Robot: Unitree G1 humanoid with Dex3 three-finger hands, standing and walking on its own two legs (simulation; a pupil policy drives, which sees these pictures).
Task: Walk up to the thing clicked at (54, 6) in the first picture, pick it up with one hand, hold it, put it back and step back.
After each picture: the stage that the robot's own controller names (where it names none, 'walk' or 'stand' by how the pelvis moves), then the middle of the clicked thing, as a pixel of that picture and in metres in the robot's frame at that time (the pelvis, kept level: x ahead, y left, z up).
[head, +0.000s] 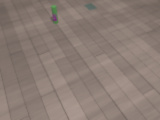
stand; (54, 14) +1.94 +0.41 -0.66
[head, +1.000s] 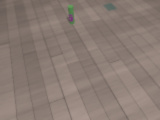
walk; (71, 15) +1.83 +0.29 -0.65
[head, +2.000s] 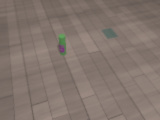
walk; (62, 45) +1.26 +0.27 -0.63
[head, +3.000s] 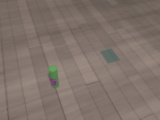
walk; (54, 77) +0.83 +0.25 -0.64
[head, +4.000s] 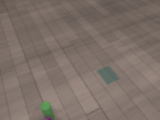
walk; (48, 113) +0.54 +0.26 -0.64
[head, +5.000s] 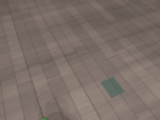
stand; out of the picture +0.42 +0.26 -0.65
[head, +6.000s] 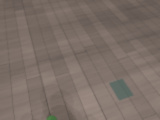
stand; out of the picture +0.42 +0.22 -0.65
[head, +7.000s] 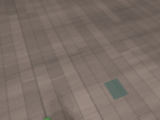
stand; out of the picture +0.42 +0.25 -0.66
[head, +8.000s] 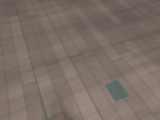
stand; out of the picture +0.42 +0.25 -0.66
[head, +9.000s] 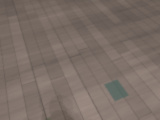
stand; out of the picture +0.41 +0.25 -0.66
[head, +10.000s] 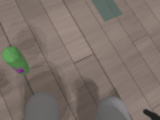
go down; (17, 62) +0.45 +0.30 -0.35
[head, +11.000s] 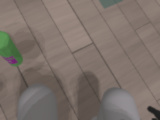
go down; (9, 51) +0.46 +0.33 -0.27
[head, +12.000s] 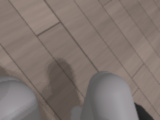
close in; out of the picture +0.43 +0.38 -0.16
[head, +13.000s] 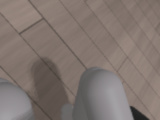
close; out of the picture +0.42 +0.38 -0.15
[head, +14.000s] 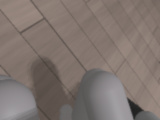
lift; out of the picture +0.38 +0.36 -0.15
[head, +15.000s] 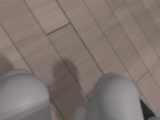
lift; out of the picture +0.26 +0.40 -0.15
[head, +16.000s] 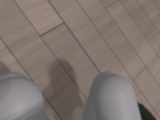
lift; out of the picture +0.32 +0.38 -0.14
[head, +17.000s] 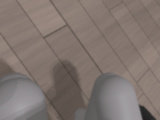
lift; out of the picture +0.32 +0.39 -0.13
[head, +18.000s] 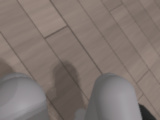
lift; out of the picture +0.32 +0.38 -0.13
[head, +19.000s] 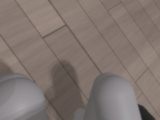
lift; out of the picture +0.33 +0.38 -0.13
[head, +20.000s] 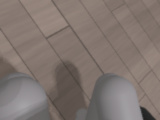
lift; out of the picture +0.33 +0.38 -0.13
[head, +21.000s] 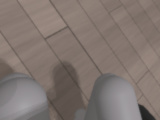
lift; out of the picture +0.33 +0.39 -0.13
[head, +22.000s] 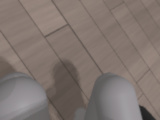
lift; out of the picture +0.33 +0.38 -0.14
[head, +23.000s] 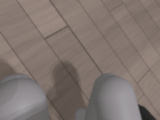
lift; out of the picture +0.33 +0.38 -0.13
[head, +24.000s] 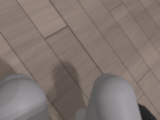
lift; out of the picture +0.33 +0.39 -0.13
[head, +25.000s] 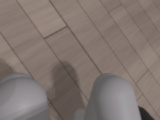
lift; out of the picture +0.33 +0.39 -0.14
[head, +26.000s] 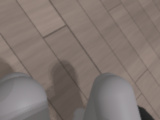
lift; out of the picture +0.33 +0.38 -0.15
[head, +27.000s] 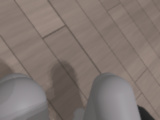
lift; out of the picture +0.33 +0.38 -0.15
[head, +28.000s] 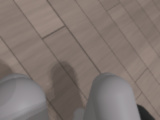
lift; out of the picture +0.33 +0.37 -0.15
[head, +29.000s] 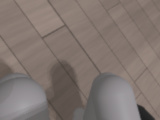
lift; out of the picture +0.33 +0.38 -0.15
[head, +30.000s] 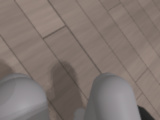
lift; out of the picture +0.32 +0.37 -0.16
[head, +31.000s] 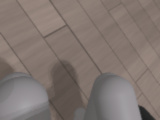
lift; out of the picture +0.33 +0.38 -0.15
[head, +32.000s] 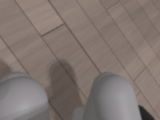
lift; out of the picture +0.32 +0.39 -0.16
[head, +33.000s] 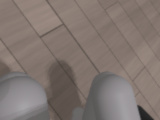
lift; out of the picture +0.32 +0.39 -0.16
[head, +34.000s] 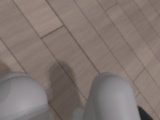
lift; out of the picture +0.32 +0.39 -0.16
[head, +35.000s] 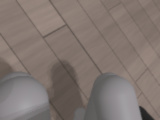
lift; out of the picture +0.32 +0.39 -0.16
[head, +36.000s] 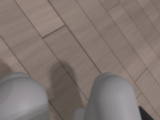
lift; out of the picture +0.32 +0.39 -0.15
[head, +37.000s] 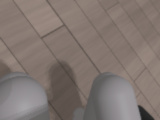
lift; out of the picture +0.32 +0.39 -0.15
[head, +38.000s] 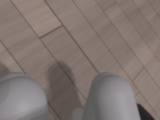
lift; out of the picture +0.32 +0.39 -0.15
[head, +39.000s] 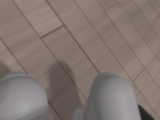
lift; out of the picture +0.32 +0.39 -0.15
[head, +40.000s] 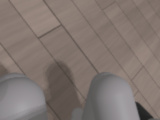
lift; out of the picture +0.32 +0.40 -0.15
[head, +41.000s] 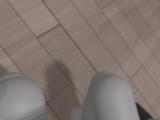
lift; out of the picture +0.32 +0.40 -0.15
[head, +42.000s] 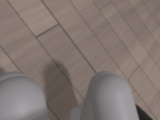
lift; out of the picture +0.32 +0.40 -0.15
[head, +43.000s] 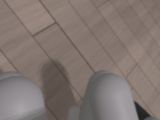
lift; out of the picture +0.32 +0.41 -0.15
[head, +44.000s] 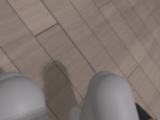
lift; out of the picture +0.32 +0.41 -0.15
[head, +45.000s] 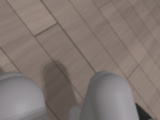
lift; out of the picture +0.31 +0.41 -0.15
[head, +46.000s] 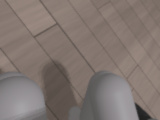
lift; out of the picture +0.31 +0.41 -0.15
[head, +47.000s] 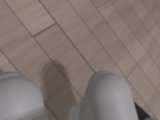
lift; out of the picture +0.31 +0.41 -0.15
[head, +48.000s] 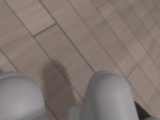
lift; out of the picture +0.31 +0.41 -0.15
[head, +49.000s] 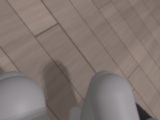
lift; out of the picture +0.31 +0.41 -0.15
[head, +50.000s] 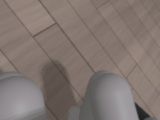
lift; out of the picture +0.31 +0.42 -0.15
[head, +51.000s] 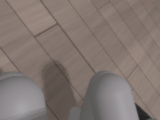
lift; out of the picture +0.31 +0.42 -0.15
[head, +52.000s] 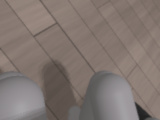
lift; out of the picture +0.31 +0.42 -0.15
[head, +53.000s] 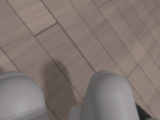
lift; out of the picture +0.31 +0.42 -0.15
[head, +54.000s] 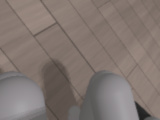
lift; out of the picture +0.31 +0.42 -0.15
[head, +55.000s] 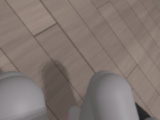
lift; out of the picture +0.31 +0.42 -0.15
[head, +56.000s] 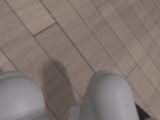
lift; out of the picture +0.31 +0.42 -0.15
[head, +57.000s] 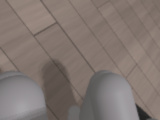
lift; out of the picture +0.31 +0.42 -0.15
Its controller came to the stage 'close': yes
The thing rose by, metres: 0.04
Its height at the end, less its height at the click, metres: +0.00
